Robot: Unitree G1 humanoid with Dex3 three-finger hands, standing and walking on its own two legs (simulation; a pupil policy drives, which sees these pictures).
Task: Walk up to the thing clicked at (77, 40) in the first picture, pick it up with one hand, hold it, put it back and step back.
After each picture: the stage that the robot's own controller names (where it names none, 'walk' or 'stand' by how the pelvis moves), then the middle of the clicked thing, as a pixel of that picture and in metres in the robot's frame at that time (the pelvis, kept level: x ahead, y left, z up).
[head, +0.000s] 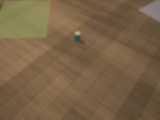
stand; (77, 36) +1.45 +0.00 -0.72
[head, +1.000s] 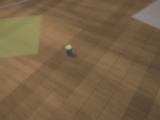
walk; (69, 50) +1.31 +0.20 -0.71
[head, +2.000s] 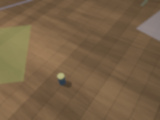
walk; (61, 79) +0.83 +0.24 -0.72
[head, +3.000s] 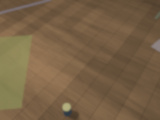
walk; (67, 109) +0.51 +0.13 -0.70
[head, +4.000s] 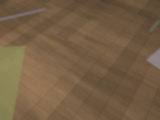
stand; out of the picture +0.41 +0.13 -0.72
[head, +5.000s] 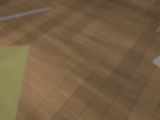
stand; out of the picture +0.38 +0.12 -0.72
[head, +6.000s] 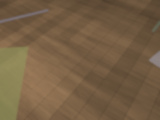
stand; out of the picture +0.41 +0.12 -0.73
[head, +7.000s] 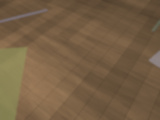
stand; out of the picture +0.39 +0.13 -0.73
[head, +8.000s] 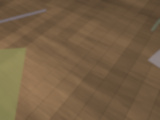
stand; out of the picture +0.39 +0.13 -0.73
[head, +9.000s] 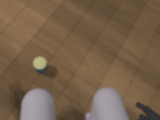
go down; (40, 65) +0.46 +0.16 -0.41
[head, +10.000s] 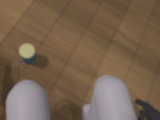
go down; (28, 54) +0.47 +0.18 -0.32
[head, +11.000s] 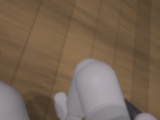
close in; out of the picture +0.46 +0.23 -0.23
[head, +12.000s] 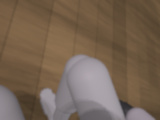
close; out of the picture +0.46 +0.24 -0.23
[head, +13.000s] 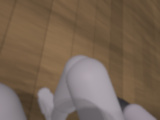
lift; out of the picture +0.45 +0.23 -0.24
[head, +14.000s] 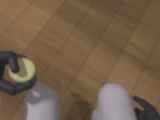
lift; (24, 75) +0.34 +0.19 -0.06
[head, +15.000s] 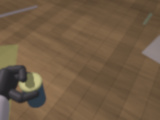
hold; (33, 91) +0.32 +0.16 +0.03
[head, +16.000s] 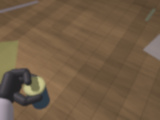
hold; (37, 93) +0.31 +0.15 +0.00
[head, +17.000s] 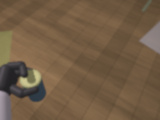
crouch; (34, 86) +0.34 +0.16 -0.02
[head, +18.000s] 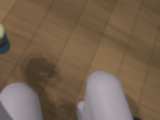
lower; out of the picture +0.48 +0.21 -0.11
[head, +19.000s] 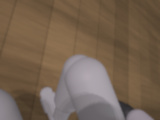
lower; out of the picture +0.45 +0.27 -0.23
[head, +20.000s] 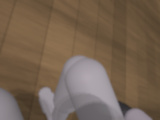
lower; out of the picture +0.45 +0.27 -0.24
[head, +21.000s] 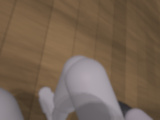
lower; out of the picture +0.45 +0.27 -0.24
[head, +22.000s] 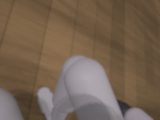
lower; out of the picture +0.45 +0.27 -0.24
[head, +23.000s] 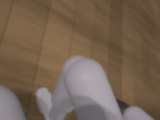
open; out of the picture +0.45 +0.25 -0.24
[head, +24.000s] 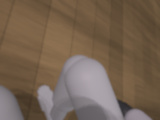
stand; out of the picture +0.44 +0.25 -0.24
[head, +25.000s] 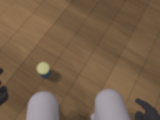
walk; (44, 70) +0.46 +0.17 -0.43
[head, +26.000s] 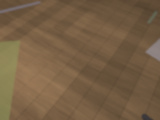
stand; out of the picture +0.39 +0.13 -0.66
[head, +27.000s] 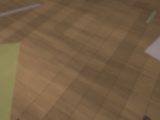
stand; out of the picture +0.40 +0.15 -0.67
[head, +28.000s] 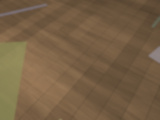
stand; out of the picture +0.40 +0.13 -0.70
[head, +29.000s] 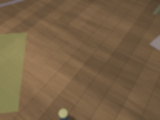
walk; (63, 115) +0.43 +0.12 -0.71
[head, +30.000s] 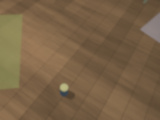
walk; (64, 90) +0.59 +0.06 -0.71
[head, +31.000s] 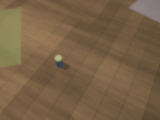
walk; (59, 61) +0.89 +0.23 -0.69
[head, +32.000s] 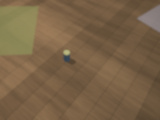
stand; (66, 56) +1.06 +0.11 -0.71
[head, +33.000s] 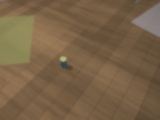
stand; (63, 62) +1.06 +0.15 -0.73
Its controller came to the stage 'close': yes
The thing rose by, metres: 0.71
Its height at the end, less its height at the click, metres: +0.00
